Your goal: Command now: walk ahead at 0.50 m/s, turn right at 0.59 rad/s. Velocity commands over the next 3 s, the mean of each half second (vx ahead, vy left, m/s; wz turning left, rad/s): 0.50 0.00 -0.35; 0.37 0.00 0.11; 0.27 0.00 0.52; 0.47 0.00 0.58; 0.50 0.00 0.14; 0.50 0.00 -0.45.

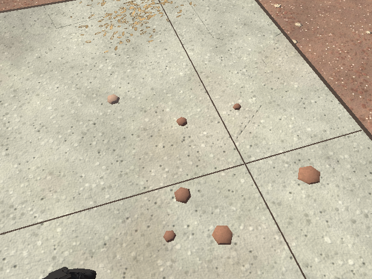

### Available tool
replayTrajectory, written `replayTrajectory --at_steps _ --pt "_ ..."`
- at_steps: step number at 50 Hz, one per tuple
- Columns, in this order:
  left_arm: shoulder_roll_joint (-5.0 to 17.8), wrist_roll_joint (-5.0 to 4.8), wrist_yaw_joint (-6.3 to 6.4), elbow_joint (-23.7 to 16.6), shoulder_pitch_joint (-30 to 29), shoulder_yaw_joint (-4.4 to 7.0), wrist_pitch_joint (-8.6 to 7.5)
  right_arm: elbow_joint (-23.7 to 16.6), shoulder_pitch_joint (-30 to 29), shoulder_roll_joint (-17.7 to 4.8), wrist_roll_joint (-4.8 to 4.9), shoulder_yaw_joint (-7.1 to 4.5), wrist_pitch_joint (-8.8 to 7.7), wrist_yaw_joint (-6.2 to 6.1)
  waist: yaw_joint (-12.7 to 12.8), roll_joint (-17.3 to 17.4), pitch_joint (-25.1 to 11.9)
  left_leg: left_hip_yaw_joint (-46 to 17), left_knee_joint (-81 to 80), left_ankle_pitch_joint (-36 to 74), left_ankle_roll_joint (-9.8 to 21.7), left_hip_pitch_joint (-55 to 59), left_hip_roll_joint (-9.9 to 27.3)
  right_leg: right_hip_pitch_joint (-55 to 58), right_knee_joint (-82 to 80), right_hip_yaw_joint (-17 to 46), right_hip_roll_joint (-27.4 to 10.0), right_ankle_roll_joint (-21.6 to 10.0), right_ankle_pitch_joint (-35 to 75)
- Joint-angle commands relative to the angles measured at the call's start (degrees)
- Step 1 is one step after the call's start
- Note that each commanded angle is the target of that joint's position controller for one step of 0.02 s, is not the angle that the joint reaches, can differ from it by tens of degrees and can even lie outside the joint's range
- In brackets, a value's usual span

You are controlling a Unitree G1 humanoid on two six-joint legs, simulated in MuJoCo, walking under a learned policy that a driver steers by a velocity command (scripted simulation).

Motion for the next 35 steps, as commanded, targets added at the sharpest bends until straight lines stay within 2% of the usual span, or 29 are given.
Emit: replayTrajectory --at_steps 1,2,3,4,5,6,7,8,9,10,11,14,16,19,25,27,28,29,30,31,32,33,34,35 --pt "4.1 0.48 0.56 -4.0 -1.0 1.08 -0.70 -1.9 0.7 -11.1 -0.09 -2.39 0.48 -0.75 3.0 7.9 -1.0 -2.0 7.6 55.8 6.1 0.7 15.3 6.6 -3.1 -4.3 4.8 -3.4 -7.6" --pt "5.1 0.58 0.98 -2.6 4.1 1.68 -1.01 -1.8 0.9 -11.9 -0.08 -2.51 1.07 -0.85 5.2 7.8 -4.2 -1.2 16.2 60.9 5.9 0.6 15.3 12.5 -4.7 -4.5 7.1 -4.9 -9.6" --pt "6.6 1.00 1.69 0.4 13.5 2.69 -1.56 -2.2 0.3 -12.0 0.13 -2.40 1.54 -0.87 9.4 5.7 -9.5 0.1 29.2 56.3 4.7 -4.5 14.3 24.8 -9.0 -3.5 8.7 -6.9 -7.6" --pt "12.1 1.45 2.75 2.2 21.5 4.55 -1.59 -4.6 1.0 -9.4 0.39 -1.65 1.42 -0.51 12.2 -1.4 -16.4 0.5 47.3 35.5 2.5 -19.9 11.9 41.6 -11.7 11.9 -2.0 -10.8 -16.6" --pt "17.5 -0.53 3.25 0.8 18.9 5.86 -1.01 -9.0 -0.1 -5.9 0.26 -1.19 0.96 0.50 8.4 -13.4 -20.7 -4.9 66.3 -10.9 -0.9 -42.0 -0.4 53.8 -18.8 43.6 -16.8 -18.0 -13.6" --pt "16.0 -1.30 3.81 0.5 20.6 5.59 -0.42 -9.9 -6.2 -9.7 -0.29 -1.75 0.56 0.60 11.5 -3.5 -18.7 -14.7 68.4 -7.7 -0.3 -47.8 1.4 52.5 -21.2 41.8 -16.9 -17.8 -4.2" --pt "12.8 -1.46 4.47 1.7 18.2 4.76 -0.62 -10.0 -7.5 -7.8 0.63 -1.09 -0.01 0.80 9.4 -0.7 -11.6 -15.3 65.4 -2.1 0.3 -48.3 4.4 45.9 -20.9 32.3 -15.7 -16.6 2.9" --pt "9.2 -1.57 4.66 2.4 16.0 3.70 -1.14 -8.8 -6.0 -6.9 0.68 -0.73 -0.32 0.73 6.4 2.0 -6.6 -15.2 58.6 0.2 0.6 -44.3 6.4 37.4 -21.8 26.5 -12.7 -13.9 10.5" --pt "7.6 -1.68 4.83 2.6 14.1 3.05 -1.79 -8.5 -5.6 -6.7 -0.26 -0.76 0.35 0.78 4.2 2.1 -4.6 -15.7 54.5 0.4 0.4 -40.7 7.5 32.2 -22.7 22.6 -9.9 -12.1 14.1" --pt "6.5 -1.64 4.78 2.4 12.3 2.53 -2.35 -7.4 -3.3 -6.4 -1.13 -0.62 1.44 0.94 2.6 1.6 -4.7 -15.6 52.6 0.8 0.1 -36.8 7.7 28.9 -23.9 19.7 -8.2 -11.2 15.7" --pt "6.1 -1.78 4.54 2.8 12.6 2.27 -3.07 -6.9 -2.3 -6.1 -1.53 -0.65 2.38 1.21 2.1 0.9 -5.0 -15.0 51.3 1.2 -0.1 -34.9 7.4 27.2 -24.9 18.4 -7.4 -11.1 17.5" --pt "7.4 -2.05 4.14 5.0 15.8 2.48 -4.25 -7.4 -5.2 -5.0 -1.38 -0.61 3.37 1.96 2.4 0.5 -2.8 -13.8 45.4 6.6 -0.7 -37.1 7.3 25.9 -28.5 15.7 -5.9 -10.5 15.8" --pt "7.5 -2.12 4.10 6.1 18.0 2.45 -4.41 -8.7 -10.1 -5.0 -1.21 -0.65 3.43 2.08 3.9 0.2 -0.6 -13.6 40.4 11.4 -1.0 -41.0 7.6 27.4 -30.0 15.0 -5.4 -9.4 14.9" --pt "7.4 -2.22 4.18 7.6 20.7 2.26 -4.64 -10.2 -15.5 -4.7 -0.88 -0.57 3.21 2.20 5.7 -0.4 0.3 -13.4 33.4 17.2 -0.9 -43.5 6.8 31.1 -30.0 13.9 -5.1 -7.7 16.3" --pt "7.1 -1.41 5.04 11.0 26.3 1.65 -4.79 -13.2 -25.0 -4.0 -0.52 0.09 2.56 2.50 8.6 -1.0 2.4 -11.3 22.6 19.2 1.6 -43.9 3.6 38.8 -28.2 13.1 -6.8 -7.0 22.4" --pt "7.8 -1.09 5.52 11.9 26.3 1.65 -4.74 -13.7 -25.1 -4.4 -0.47 0.05 2.19 2.50 7.7 -1.5 2.8 -11.0 19.8 16.1 3.3 -41.4 2.2 40.8 -26.4 13.1 -8.1 -6.6 27.8" --pt "8.3 -0.99 5.73 12.0 25.1 1.66 -4.78 -13.2 -23.0 -4.7 -0.42 -0.10 1.97 2.33 6.2 -1.8 2.1 -10.6 18.2 13.8 4.4 -37.5 1.0 40.8 -24.2 12.2 -8.1 -5.9 34.2" --pt "8.9 -0.85 5.88 12.1 24.1 1.72 -4.89 -11.9 -19.2 -5.4 -0.35 -0.45 1.78 1.89 4.4 -2.4 0.1 -9.9 17.3 11.3 5.4 -31.6 -1.0 40.6 -20.2 11.6 -7.9 -5.1 43.0" --pt "9.5 -0.65 5.83 12.3 23.5 1.80 -4.86 -9.8 -12.6 -6.6 -0.32 -1.07 1.46 1.24 1.5 -2.3 -3.6 -9.3 15.7 9.8 6.6 -23.7 -3.0 40.4 -12.4 10.6 -6.9 -4.3 49.0" --pt "9.4 -0.97 5.71 12.3 22.6 1.63 -4.91 -6.9 -3.1 -8.0 -0.86 -1.77 0.86 0.51 -3.0 -0.7 -8.8 -10.9 12.5 12.7 8.5 -10.4 -1.4 34.9 -0.9 8.7 -4.8 -3.3 44.2" --pt "6.2 -2.21 5.41 10.3 24.1 0.63 -5.31 -5.5 5.6 -13.3 -2.33 -3.12 0.57 -0.41 -5.0 6.2 -16.5 -27.4 11.8 6.8 12.5 6.3 12.4 20.7 17.1 6.2 -0.4 -1.8 24.0" --pt "3.4 -2.94 5.20 10.7 29.9 0.46 -5.18 -4.7 6.2 -16.7 -2.13 -4.03 0.89 0.24 -1.6 16.5 -20.7 -53.1 5.4 9.5 19.8 14.3 24.9 4.6 34.5 5.5 10.6 -0.3 -23.7" --pt "7.5 -1.08 5.42 10.8 25.1 1.36 -4.89 -4.9 1.4 -12.4 0.11 -3.20 1.28 0.83 -0.5 7.2 -13.9 -51.8 3.0 5.5 18.4 7.7 21.8 0.4 37.7 11.1 6.8 -1.4 -21.0" --pt "6.9 -1.13 5.02 9.9 21.6 1.28 -5.08 -5.6 -4.3 -8.9 0.56 -2.29 1.24 1.05 1.5 4.6 -6.4 -42.4 1.4 5.7 17.0 -0.8 19.9 -0.4 35.5 10.4 3.9 -1.3 -15.9"
Next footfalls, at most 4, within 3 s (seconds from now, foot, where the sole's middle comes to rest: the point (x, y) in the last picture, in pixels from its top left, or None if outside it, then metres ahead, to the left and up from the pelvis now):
0.06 right None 0.19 -0.09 -0.77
0.62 left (175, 253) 0.54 0.03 -0.77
1.10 right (225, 217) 0.67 -0.17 -0.77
1.62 left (156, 215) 0.69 0.10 -0.77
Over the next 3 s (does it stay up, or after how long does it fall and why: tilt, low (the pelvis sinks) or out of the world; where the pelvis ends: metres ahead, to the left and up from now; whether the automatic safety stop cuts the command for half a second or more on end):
stays up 1.25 0.38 0.01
